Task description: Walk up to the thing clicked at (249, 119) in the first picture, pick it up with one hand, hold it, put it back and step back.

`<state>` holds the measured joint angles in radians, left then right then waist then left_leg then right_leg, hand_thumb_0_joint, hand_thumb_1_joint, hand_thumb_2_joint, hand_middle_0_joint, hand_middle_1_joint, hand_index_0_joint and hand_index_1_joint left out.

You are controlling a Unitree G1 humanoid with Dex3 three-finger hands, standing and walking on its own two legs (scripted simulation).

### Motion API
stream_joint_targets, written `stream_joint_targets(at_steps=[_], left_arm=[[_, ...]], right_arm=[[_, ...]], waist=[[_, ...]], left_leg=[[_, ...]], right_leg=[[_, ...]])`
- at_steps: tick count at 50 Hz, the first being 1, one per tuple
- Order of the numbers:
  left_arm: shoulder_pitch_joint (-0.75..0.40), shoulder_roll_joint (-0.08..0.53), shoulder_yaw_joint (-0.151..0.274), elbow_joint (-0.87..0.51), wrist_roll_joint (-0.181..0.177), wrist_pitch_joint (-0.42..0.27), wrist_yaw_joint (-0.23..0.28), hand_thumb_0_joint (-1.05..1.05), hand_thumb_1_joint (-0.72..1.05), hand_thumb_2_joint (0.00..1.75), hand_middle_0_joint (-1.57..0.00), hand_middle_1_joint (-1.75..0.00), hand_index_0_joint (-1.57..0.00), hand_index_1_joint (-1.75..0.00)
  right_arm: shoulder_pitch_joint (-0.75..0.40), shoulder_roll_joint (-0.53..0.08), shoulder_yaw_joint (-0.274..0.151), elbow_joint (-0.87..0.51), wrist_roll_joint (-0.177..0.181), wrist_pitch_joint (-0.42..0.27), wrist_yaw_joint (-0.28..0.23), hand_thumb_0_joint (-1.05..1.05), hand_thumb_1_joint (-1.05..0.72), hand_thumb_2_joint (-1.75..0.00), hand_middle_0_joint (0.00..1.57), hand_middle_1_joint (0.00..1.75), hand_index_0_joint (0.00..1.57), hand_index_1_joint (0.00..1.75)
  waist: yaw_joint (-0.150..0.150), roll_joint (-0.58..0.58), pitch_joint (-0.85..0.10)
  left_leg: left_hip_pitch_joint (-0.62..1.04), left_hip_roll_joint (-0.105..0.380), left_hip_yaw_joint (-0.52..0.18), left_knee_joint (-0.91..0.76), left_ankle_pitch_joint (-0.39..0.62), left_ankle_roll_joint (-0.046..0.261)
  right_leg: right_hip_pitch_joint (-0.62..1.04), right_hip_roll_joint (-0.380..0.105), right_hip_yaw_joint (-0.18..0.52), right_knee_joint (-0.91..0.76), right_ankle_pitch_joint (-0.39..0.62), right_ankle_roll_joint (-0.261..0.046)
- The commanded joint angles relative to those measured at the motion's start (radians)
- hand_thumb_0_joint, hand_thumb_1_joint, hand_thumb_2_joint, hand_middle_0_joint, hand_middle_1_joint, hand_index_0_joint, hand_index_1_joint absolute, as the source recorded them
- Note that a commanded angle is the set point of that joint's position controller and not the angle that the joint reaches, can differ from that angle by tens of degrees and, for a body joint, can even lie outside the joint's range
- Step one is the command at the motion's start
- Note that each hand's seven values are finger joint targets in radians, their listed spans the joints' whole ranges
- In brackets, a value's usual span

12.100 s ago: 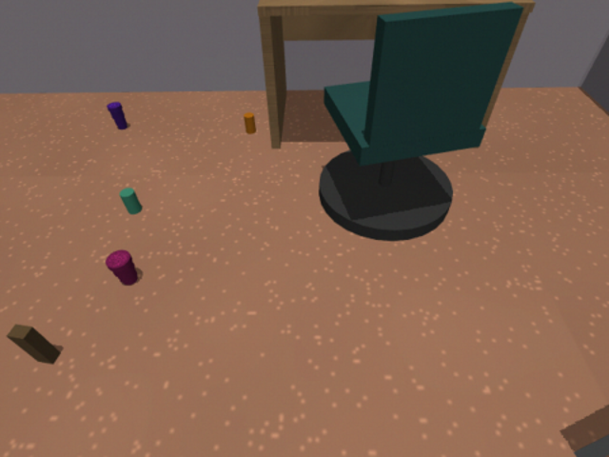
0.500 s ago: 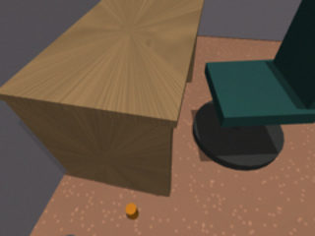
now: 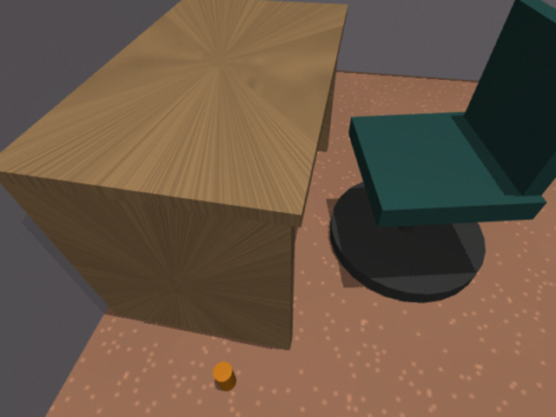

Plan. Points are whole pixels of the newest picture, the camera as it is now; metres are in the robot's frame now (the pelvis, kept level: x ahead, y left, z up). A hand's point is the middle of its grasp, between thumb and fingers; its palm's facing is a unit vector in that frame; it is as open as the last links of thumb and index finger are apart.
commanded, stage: walk up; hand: left
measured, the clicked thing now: (225, 376) +0.40 +0.23 -0.73
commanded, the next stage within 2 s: stand in 0.44 s
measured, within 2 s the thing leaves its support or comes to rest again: neither
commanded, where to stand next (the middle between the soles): +0.01 -0.01 m, yaw +0 degrees
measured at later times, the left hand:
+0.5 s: hand out of the picture +0.07 +0.25 -0.16, palm faces -0.01 -0.95 -0.32, open 7.4 cm
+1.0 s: hand out of the picture +0.10 +0.26 -0.15, palm faces -0.02 -0.94 -0.35, open 7.4 cm
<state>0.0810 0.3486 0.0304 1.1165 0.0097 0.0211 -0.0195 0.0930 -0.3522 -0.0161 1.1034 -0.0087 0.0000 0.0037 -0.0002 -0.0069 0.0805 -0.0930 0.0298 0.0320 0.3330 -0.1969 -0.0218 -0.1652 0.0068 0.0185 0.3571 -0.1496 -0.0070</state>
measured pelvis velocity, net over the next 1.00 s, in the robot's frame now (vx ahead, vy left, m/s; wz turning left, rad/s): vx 0.02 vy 0.01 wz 0.02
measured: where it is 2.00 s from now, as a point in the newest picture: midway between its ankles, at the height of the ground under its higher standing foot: outside the picture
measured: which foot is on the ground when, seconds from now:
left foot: down 0.00-1.00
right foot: down 0.00-1.00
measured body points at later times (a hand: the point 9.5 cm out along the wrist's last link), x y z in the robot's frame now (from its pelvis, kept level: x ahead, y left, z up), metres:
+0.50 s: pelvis +0.00 +0.00 +0.00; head +0.01 +0.00 +0.45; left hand +0.07 +0.30 -0.13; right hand +0.07 -0.30 -0.13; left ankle -0.01 +0.13 -0.75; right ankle +0.03 -0.11 -0.75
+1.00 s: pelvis +0.02 +0.01 +0.00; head +0.03 +0.01 +0.45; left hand +0.10 +0.31 -0.13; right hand +0.10 -0.29 -0.13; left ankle -0.01 +0.13 -0.75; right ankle +0.03 -0.11 -0.75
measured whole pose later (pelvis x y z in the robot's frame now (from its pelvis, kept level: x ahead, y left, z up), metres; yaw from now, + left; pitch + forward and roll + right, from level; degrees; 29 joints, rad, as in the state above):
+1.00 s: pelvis +0.02 +0.01 +0.00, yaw +1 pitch -1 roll +0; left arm 0.10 0.35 0.00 1.12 0.01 -0.01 -0.01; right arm 0.12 -0.35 0.00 1.13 -0.01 -0.01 0.00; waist -0.01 0.00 0.04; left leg -0.07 0.02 0.02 0.30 -0.21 -0.01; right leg -0.13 -0.01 0.00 0.33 -0.17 0.01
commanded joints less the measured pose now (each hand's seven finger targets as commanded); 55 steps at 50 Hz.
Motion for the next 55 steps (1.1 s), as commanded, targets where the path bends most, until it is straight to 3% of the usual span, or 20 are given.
stream_joint_targets(at_steps=[1, 9, 16, 21, 22, 26, 28, 39, 43, 55], left_arm=[[-0.049, 0.213, 0.041, -0.069, -0.003, -0.031, 0.012, 0.0, 0.9, 0.9, -0.2, -0.3, -0.2, -0.3], [-0.016, 0.208, 0.037, -0.061, -0.003, -0.03, 0.012, 0.0, 0.9, 0.9, -0.2, -0.3, -0.2, -0.3], [-0.011, 0.209, 0.038, -0.063, -0.003, -0.028, 0.012, 0.0, 0.9, 0.9, -0.2, -0.3, -0.2, -0.3], [-0.005, 0.209, 0.037, -0.065, -0.002, -0.03, 0.011, 0.0, 0.9, 0.9, -0.2, -0.3, -0.2, -0.3], [0.007, 0.202, 0.023, -0.057, 0.004, -0.038, 0.012, 0.0, 0.9, 0.9, -0.2, -0.3, -0.2, -0.3], [-0.008, 0.219, 0.02, -0.058, 0.007, -0.05, 0.015, 0.0, 0.9, 0.9, -0.2, -0.3, -0.2, -0.3], [-0.009, 0.22, 0.017, -0.059, 0.004, -0.052, 0.017, 0.0, 0.9, 0.9, -0.2, -0.3, -0.2, -0.3], [0.004, 0.215, 0.009, -0.059, 0.0, -0.06, 0.024, 0.0, 0.9, 0.9, -0.2, -0.3, -0.2, -0.3], [0.008, 0.216, 0.007, -0.055, -0.002, -0.057, 0.026, 0.0, 0.9, 0.9, -0.2, -0.3, -0.2, -0.3], [-0.005, 0.22, 0.007, -0.055, -0.002, -0.057, 0.031, 0.0, 0.9, 0.9, -0.2, -0.3, -0.2, -0.3]], right_arm=[[-0.031, -0.218, -0.04, -0.056, 0.003, -0.028, -0.008, 0.0, -0.9, -0.9, 0.2, 0.3, 0.2, 0.3], [-0.04, -0.214, -0.038, -0.054, 0.002, -0.028, -0.009, 0.0, -0.9, -0.9, 0.2, 0.3, 0.2, 0.3], [-0.028, -0.221, -0.04, -0.047, 0.002, -0.029, -0.009, 0.0, -0.9, -0.9, 0.2, 0.3, 0.2, 0.3], [-0.03, -0.217, -0.037, -0.051, 0.001, -0.033, -0.008, 0.0, -0.9, -0.9, 0.2, 0.3, 0.2, 0.3], [-0.014, -0.202, -0.028, -0.035, -0.007, -0.03, -0.008, 0.0, -0.9, -0.9, 0.2, 0.3, 0.2, 0.3], [-0.01, -0.205, -0.028, -0.034, -0.007, -0.031, -0.005, 0.0, -0.9, -0.9, 0.2, 0.3, 0.2, 0.3], [-0.001, -0.208, -0.028, -0.031, -0.005, -0.032, -0.004, 0.0, -0.9, -0.9, 0.2, 0.3, 0.2, 0.3], [0.01, -0.211, -0.023, -0.032, -0.004, -0.04, -0.008, 0.0, -0.9, -0.9, 0.2, 0.3, 0.2, 0.3], [-0.001, -0.212, -0.023, -0.031, -0.001, -0.035, -0.01, 0.0, -0.9, -0.9, 0.2, 0.3, 0.2, 0.3], [-0.008, -0.212, -0.022, -0.035, -0.001, -0.033, -0.014, 0.0, -0.9, -0.9, 0.2, 0.3, 0.2, 0.3]], waist=[[-0.001, -0.012, -0.103], [0.009, -0.01, -0.102], [0.006, 0.013, -0.084], [0.01, 0.014, -0.097], [0.005, 0.049, -0.124], [0.001, 0.002, -0.084], [-0.002, -0.003, -0.076], [-0.003, 0.005, -0.131], [0.003, 0.003, -0.124], [-0.001, 0.018, -0.126]], left_leg=[[0.022, 0.101, -0.09, -0.057, 0.019, 0.048], [0.015, 0.106, -0.091, -0.06, 0.025, 0.052], [-0.024, 0.107, -0.106, -0.073, -0.015, 0.053], [-0.03, 0.112, -0.102, -0.077, 0.001, 0.053], [-0.039, 0.112, -0.113, -0.105, -0.076, 0.047], [-0.03, 0.098, -0.103, -0.084, -0.042, 0.044], [-0.029, 0.099, -0.108, -0.083, -0.021, 0.042], [0.006, 0.115, -0.101, -0.072, 0.185, 0.038], [0.022, 0.116, -0.104, -0.068, 0.176, 0.039], [0.033, 0.114, -0.098, -0.063, 0.239, 0.034]], right_leg=[[-0.002, -0.129, 0.117, -0.08, 0.033, -0.034], [-0.009, -0.124, 0.114, -0.071, 0.068, -0.028], [-0.008, -0.116, 0.115, -0.066, 0.012, -0.031], [0.011, -0.121, 0.114, -0.053, 0.062, -0.028], [0.039, -0.126, 0.115, -0.079, -0.017, -0.021], [0.004, -0.134, 0.128, -0.108, -0.05, -0.02], [0.002, -0.133, 0.119, -0.106, -0.041, -0.018], [0.09, -0.139, 0.086, -0.049, 0.216, -0.014], [0.078, -0.136, 0.078, -0.054, 0.195, -0.011], [0.097, -0.141, 0.069, -0.053, 0.254, -0.011]])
